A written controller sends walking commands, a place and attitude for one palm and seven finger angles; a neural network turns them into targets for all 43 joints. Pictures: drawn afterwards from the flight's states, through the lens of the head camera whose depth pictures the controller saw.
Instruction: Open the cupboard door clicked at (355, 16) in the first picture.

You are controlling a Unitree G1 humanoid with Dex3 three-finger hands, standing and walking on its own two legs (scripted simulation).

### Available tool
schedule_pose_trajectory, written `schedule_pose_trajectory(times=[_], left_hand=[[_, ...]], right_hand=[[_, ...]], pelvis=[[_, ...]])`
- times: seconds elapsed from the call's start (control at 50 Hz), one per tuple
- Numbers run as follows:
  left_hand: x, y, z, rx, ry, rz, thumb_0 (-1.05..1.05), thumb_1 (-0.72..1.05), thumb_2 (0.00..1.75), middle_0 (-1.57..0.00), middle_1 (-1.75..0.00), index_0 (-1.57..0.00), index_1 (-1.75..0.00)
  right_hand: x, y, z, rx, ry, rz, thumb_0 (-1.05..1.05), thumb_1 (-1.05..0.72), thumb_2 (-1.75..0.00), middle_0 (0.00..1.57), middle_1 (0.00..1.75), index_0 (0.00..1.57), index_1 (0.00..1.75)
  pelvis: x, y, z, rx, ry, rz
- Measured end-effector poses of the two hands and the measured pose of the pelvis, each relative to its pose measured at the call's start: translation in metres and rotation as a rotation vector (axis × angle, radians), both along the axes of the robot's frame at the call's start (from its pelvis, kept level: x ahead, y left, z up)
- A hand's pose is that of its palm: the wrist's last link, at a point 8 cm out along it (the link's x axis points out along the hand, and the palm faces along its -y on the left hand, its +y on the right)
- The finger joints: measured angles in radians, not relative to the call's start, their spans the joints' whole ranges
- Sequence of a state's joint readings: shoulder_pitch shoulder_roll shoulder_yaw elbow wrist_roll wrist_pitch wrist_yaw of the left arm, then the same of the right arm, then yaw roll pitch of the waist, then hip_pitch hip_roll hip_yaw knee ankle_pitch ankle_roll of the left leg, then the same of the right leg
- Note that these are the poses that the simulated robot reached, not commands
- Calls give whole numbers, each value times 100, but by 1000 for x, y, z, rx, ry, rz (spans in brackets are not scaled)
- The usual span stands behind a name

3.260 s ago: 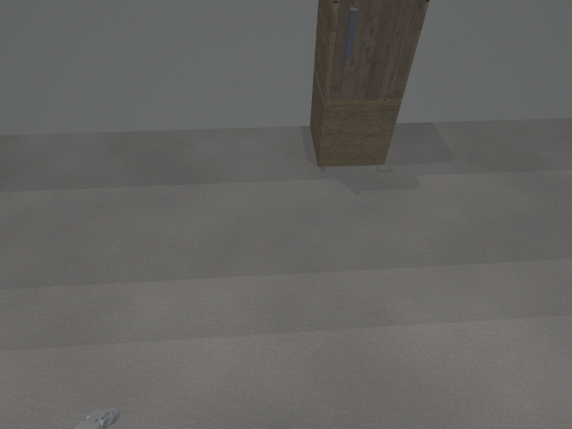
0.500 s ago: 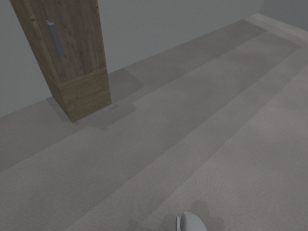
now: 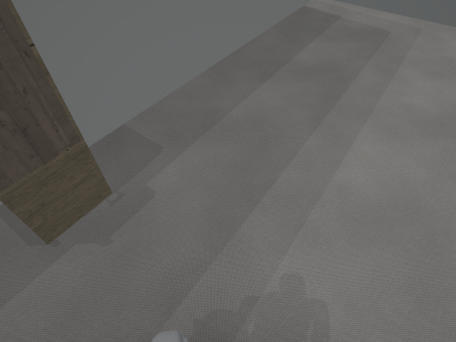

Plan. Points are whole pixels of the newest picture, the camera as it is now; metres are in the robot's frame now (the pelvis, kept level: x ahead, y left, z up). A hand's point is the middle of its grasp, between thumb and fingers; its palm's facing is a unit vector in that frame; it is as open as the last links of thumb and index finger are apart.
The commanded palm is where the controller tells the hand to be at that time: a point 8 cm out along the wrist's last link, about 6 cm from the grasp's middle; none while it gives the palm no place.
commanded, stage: walk to a spot facing it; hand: left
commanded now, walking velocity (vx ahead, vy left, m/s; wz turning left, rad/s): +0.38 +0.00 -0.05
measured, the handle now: out of the picture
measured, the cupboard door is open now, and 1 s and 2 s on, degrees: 0 0 0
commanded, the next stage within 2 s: turn to face it in 0.66 s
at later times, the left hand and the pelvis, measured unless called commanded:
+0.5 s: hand (120, 325) +0.19 +0.24 -0.18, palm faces +0.00 -0.99 -0.13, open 7.3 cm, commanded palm none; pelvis +0.21 +0.07 +0.00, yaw -7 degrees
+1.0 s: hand (196, 187) +0.54 +0.11 -0.16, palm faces -0.27 -0.94 -0.20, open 7.3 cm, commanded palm none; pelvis +0.37 -0.02 -0.01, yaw -13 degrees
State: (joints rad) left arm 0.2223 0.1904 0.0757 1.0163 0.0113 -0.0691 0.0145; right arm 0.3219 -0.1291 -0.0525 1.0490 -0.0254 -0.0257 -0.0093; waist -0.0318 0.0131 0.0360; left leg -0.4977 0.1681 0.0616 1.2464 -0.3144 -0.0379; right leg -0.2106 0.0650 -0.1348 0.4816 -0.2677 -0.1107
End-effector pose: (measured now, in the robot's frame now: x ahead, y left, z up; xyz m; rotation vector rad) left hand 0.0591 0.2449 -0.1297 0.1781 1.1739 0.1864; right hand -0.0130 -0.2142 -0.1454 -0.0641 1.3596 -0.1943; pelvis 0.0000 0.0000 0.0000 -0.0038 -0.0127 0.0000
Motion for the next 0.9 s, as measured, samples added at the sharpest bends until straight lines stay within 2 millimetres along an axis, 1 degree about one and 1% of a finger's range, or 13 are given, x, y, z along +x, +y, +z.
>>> schedule_pose_trajectory(times=[0.08, 0.16, 0.22, 0.3, 0.34, 0.36, 0.4, 0.46, 0.54, 0.66, 0.76, 0.84, 0.9], left_hand=[[-4, 12, 7, 24, 87, 6, -2, 94, 90, -20, -30, -20, -30], [-8, 14, 4, 0, 167, 40, -1, 93, 90, -20, -30, -20, -30], [-10, 11, -4, -37, 233, 72, -1, 92, 90, -20, -30, -20, -30], [-7, 10, -18, -96, 335, 106, 0, 92, 90, -20, -30, -20, -30], [2, 14, -27, -122, 386, 108, 0, 91, 90, -20, -30, -20, -30], [10, 17, -30, -131, 402, 103, 0, 91, 90, -20, -30, -20, -30], [34, 23, -30, -137, 401, 78, 0, 91, 90, -20, -30, -20, -30], [88, 35, -25, -128, 343, 30, 0, 91, 90, -20, -30, -20, -30], [169, 47, -17, -103, 229, -32, 0, 91, 90, -20, -30, -20, -30], [282, 43, -5, -70, 101, -128, 0, 92, 90, -20, -30, -20, -30], [370, 15, 2, -42, 49, -253, 0, 92, 90, -20, -30, -20, -30], [438, -25, 2, -11, -5, -364, 0, 92, 90, -20, -30, -20, -30], [476, -55, -4, 0, -86, -396, 0, 92, 90, -20, -30, -20, -30]], right_hand=[[92, -14, 9, -38, -161, 36, 2, -94, -90, 20, 30, 19, 30], [164, -12, 17, -48, -235, 88, 1, -94, -90, 20, 30, 19, 30], [212, 0, 20, -47, -255, 134, 1, -93, -90, 20, 30, 19, 30], [272, 26, 19, -50, -279, 183, 1, -92, -90, 20, 30, 19, 30], [294, 38, 15, -62, -307, 183, 1, -92, -90, 20, 30, 19, 30], [300, 43, 15, -64, -315, 177, 1, -92, -90, 20, 30, 19, 30], [301, 51, 17, -62, -307, 143, 1, -92, -90, 20, 30, 20, 30], [287, 57, 19, -63, -253, 60, 0, -92, -90, 20, 30, 20, 30], [269, 43, 26, -114, -181, -33, -2, -97, -90, 21, 30, 20, 30], [237, 42, 22, -91, -34, -136, -1, -95, -90, 20, 30, 20, 30], [219, 47, 12, -33, 65, -249, 0, -93, -90, 20, 30, 20, 30], [211, 47, -1, 23, 146, -327, 1, -92, -90, 20, 30, 20, 30], [214, 42, -16, 76, 213, -347, 1, -92, -90, 20, 30, 20, 30]], pelvis=[[32, 7, 5, -1, 7, -16], [66, 16, 5, -7, 10, -25], [94, 25, 2, -14, 10, -28], [135, 41, -7, -22, 7, -35], [156, 51, -15, -20, -1, -46], [164, 55, -16, -17, -9, -54], [179, 61, -13, -13, -26, -78], [200, 67, -4, -10, -35, -99], [228, 71, 5, -5, -29, -133], [269, 61, 9, 6, -17, -193], [302, 43, 6, 12, -13, -258], [330, 18, -4, 15, -7, -293], [349, -5, -18, 27, -4, -284]])
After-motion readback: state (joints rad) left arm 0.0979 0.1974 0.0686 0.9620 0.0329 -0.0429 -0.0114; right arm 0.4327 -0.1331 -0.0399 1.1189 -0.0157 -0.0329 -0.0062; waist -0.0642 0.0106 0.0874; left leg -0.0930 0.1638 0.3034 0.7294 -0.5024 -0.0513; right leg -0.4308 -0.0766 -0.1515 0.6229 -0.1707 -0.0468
